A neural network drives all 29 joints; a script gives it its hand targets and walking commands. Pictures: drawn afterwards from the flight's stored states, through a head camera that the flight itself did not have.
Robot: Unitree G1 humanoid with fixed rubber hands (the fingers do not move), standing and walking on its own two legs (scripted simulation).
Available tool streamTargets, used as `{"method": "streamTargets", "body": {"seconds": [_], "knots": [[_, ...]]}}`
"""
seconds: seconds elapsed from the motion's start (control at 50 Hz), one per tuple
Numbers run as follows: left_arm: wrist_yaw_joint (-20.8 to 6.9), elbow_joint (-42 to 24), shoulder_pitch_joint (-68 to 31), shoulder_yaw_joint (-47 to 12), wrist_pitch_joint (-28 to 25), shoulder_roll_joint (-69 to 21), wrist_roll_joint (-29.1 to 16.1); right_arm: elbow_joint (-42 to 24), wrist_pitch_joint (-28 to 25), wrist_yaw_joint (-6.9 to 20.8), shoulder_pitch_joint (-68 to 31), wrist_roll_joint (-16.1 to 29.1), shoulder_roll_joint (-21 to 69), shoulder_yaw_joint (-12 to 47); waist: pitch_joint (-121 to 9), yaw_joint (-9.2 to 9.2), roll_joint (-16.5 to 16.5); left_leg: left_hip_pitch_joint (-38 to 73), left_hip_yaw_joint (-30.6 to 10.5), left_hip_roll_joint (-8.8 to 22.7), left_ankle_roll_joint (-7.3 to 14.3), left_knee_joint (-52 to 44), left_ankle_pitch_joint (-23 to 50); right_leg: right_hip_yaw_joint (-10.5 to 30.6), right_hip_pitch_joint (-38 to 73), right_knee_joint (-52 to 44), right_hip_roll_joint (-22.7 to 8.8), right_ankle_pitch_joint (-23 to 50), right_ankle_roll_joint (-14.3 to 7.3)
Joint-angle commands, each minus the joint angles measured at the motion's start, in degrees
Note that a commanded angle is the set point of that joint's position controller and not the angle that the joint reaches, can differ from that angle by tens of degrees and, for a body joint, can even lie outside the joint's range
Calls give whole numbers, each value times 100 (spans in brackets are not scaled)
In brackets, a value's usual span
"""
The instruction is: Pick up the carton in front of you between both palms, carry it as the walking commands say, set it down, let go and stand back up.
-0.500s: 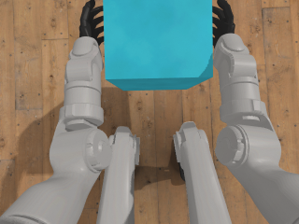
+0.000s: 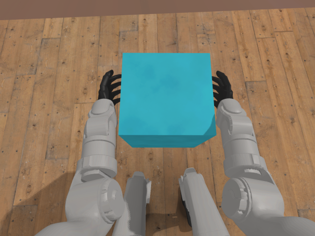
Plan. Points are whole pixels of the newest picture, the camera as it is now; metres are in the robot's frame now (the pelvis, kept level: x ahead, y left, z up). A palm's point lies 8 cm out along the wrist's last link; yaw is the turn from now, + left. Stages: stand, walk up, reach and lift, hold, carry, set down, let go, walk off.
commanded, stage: reach and lift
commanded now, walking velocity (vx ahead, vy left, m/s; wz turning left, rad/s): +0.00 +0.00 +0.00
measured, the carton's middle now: (164, 108) +0.44 -0.01 -0.11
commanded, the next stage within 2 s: hold in 1.76 s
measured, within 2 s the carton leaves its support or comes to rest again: neither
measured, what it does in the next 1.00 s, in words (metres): rises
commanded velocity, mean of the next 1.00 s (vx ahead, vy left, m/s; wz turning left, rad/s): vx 0.00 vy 0.00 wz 0.00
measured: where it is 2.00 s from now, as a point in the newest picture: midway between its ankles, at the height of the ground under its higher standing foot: (164, 214)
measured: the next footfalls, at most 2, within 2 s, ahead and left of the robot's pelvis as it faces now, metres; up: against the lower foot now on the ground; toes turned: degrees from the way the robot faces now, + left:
none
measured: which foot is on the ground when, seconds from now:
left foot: down 0.00-1.00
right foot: down 0.00-1.00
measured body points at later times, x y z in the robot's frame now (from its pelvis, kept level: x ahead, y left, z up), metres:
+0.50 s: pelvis +0.06 +0.00 +0.13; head +0.12 -0.01 +0.58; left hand +0.40 +0.15 +0.11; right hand +0.39 -0.16 +0.10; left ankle +0.07 +0.13 -0.57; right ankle +0.08 -0.13 -0.57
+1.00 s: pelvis +0.06 +0.00 +0.17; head +0.03 +0.00 +0.62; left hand +0.36 +0.16 +0.19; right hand +0.36 -0.15 +0.18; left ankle +0.07 +0.13 -0.57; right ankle +0.08 -0.13 -0.57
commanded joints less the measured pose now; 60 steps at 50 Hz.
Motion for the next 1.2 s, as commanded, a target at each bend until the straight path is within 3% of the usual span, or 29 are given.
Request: {"method": "streamTargets", "body": {"seconds": [0.0,0.12,0.14,0.16,0.2,0.22,0.34,0.36,0.42,0.46,0.5,0.54,0.62,0.64,0.68,0.8,0.84,0.86,0.9,0.92,0.94,0.96,0.98,1.0,1.02,1.04,1.08,1.14,1.18], "knots": [[-1260,747,-2519,-3027,57,-6397,-725,-83,-180,1371,-3552,891,5928,3418,-3701,204,90,3083,746,-483,156,-1630,948,-783,3285,-1403,423,896,-51],[-1225,220,-2194,-3557,43,-6387,-934,-45,-155,1354,-2627,947,6274,3649,-3735,79,3,4011,546,-399,150,-2183,1343,-624,4074,-2013,433,1280,-167],[-1260,308,-2179,-3465,108,-6278,-896,-76,-110,1386,-2560,693,5982,3441,-3425,-303,62,3792,575,-374,95,-2251,1282,-531,4174,-2219,411,1310,-228],[-1247,269,-2066,-3482,149,-6377,-809,265,-67,1405,-2319,799,6257,3349,-3450,52,360,4455,517,-356,146,-2490,1214,-559,4209,-2282,423,1177,-194],[-1311,-185,-1729,-3993,151,-6730,-1026,-344,-37,1409,-1986,691,6441,3898,-3890,-308,-172,4953,294,-327,165,-2694,1872,-604,4929,-2551,351,1706,-153],[-1298,117,-1100,-3623,221,-6310,-764,140,127,1427,-1675,714,6330,3542,-2950,98,96,4811,309,-247,224,-2979,1774,-494,4787,-2729,324,1556,-112],[-1288,-181,-709,-3815,189,-6302,-888,-335,85,1500,-985,562,6138,3655,-2000,-247,58,5563,223,-206,126,-3794,2046,-285,5803,-3567,274,2096,-236],[-1220,-431,-387,-3948,132,-6331,-770,-641,-6,1482,-1306,861,6324,3937,-2430,241,150,6044,143,-144,205,-3861,2841,-275,5806,-3535,335,2462,-211],[-1207,-584,403,-3861,180,-5890,-569,-460,102,1488,-210,755,6210,3898,-2283,189,68,6635,82,-60,228,-4232,3509,-302,6317,-3972,260,3067,-105],[-1220,-1135,-56,-4350,135,-6436,-977,-655,108,1445,27,657,6175,4170,-2396,-194,-1,6840,43,-133,162,-4331,3355,-29,7225,-4345,110,3144,-252],[-1270,-456,703,-3905,370,-5997,-704,-570,268,1428,-22,776,5993,4214,-1488,349,-37,6851,188,-136,249,-4722,2714,-78,7368,-4615,85,2579,-158],[-1365,-938,596,-4200,441,-6020,-859,-1182,359,1379,-217,877,6071,4500,-1404,76,-212,7360,244,-104,271,-4941,2794,-92,7573,-4955,140,2621,-74],[-1385,-988,436,-4335,827,-6099,-908,-1335,670,1389,-434,1064,6022,4474,-1044,214,92,7650,210,-68,257,-5405,2635,-94,8104,-5339,55,2516,-94],[-1369,-549,697,-3890,960,-5874,-693,-1022,865,1397,-200,828,5924,4222,-569,195,-485,7643,178,12,340,-5527,2755,-57,7918,-5464,53,2794,-52],[-1409,-1258,373,-4024,1056,-5589,-762,-774,1043,1418,244,912,6146,4137,-327,86,177,7760,281,-35,241,-5526,2510,75,8018,-5633,-47,2473,-136],[-1498,-1506,508,-4000,1373,-5556,-1010,-1614,1269,1460,205,864,5900,4236,430,-102,-76,7912,378,-49,184,-5909,1885,-150,8233,-5908,-23,2012,-156],[-1532,-1498,972,-3997,1517,-5855,-1003,-1797,1304,1558,-171,975,5974,4332,374,283,-47,7721,133,4,245,-6000,1854,-219,8497,-5908,16,1726,-188],[-1545,-1222,701,-3763,1554,-5752,-930,-1519,1410,1586,-33,662,5714,3982,418,-123,-20,7846,172,60,225,-6107,1684,-266,8238,-6016,15,1598,-231],[-1509,-1567,637,-4002,1627,-5775,-867,-1603,1383,1578,41,863,5927,3919,359,-107,78,8147,133,56,219,-5991,2199,-152,8214,-6022,-16,1977,-252],[-1487,-1554,592,-3883,1565,-5674,-804,-1698,1400,1625,-308,953,5934,4157,254,286,120,8078,292,-24,243,-6063,2381,-183,8480,-5925,23,2233,-167],[-1512,-1509,400,-4004,1616,-5728,-1063,-1662,1384,1620,5,934,5975,4146,182,-229,39,8268,270,-7,194,-6010,2159,-260,8425,-5955,53,2112,-217],[-1540,-1025,592,-3693,1584,-5841,-825,-1631,1441,1577,-494,932,5952,4147,216,259,123,7986,257,-26,214,-6007,1973,-136,8666,-5972,-24,1884,-195],[-1511,-1808,-166,-4141,1449,-5942,-1119,-1427,1384,1638,-124,805,5921,3894,35,-362,217,8337,206,61,172,-5942,1991,-215,8348,-5904,-19,1911,-251],[-1523,-1629,-352,-3876,1437,-5609,-939,-1137,1309,1693,-589,963,6103,4032,-106,104,69,8280,218,69,227,-5963,1882,-252,8484,-5865,0,1727,-228],[-1537,-1402,-231,-4281,1383,-6119,-1053,-1620,1190,1641,-711,952,6175,4152,-229,-266,-50,8459,230,68,198,-5822,1897,-176,8447,-5881,28,1606,-263],[-1551,-872,14,-3689,1411,-6213,-830,-1596,1209,1684,-1176,866,5773,4079,183,209,117,8008,290,28,226,-5891,1311,-245,8272,-5848,-11,1076,-301],[-1563,-994,-188,-3828,1325,-6324,-997,-1470,1164,1697,-1064,716,5906,4145,-107,17,-437,8123,161,129,257,-5887,1133,-308,8375,-5779,57,972,-349],[-1592,-746,-462,-3820,1315,-6307,-787,-1348,1037,1775,-1331,769,5861,3842,43,-119,73,7934,219,124,246,-5932,1078,-319,8301,-5786,33,975,-362],[-1521,-615,-398,-3459,1374,-6124,-580,-698,1149,1827,-1157,660,6119,3696,180,171,185,7837,237,82,290,-6034,1216,-206,8276,-5685,17,1273,-314]]}}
